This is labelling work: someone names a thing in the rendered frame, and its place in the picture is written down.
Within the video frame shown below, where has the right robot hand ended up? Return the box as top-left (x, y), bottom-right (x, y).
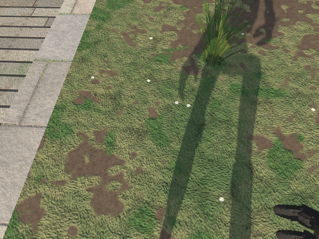
top-left (273, 204), bottom-right (319, 239)

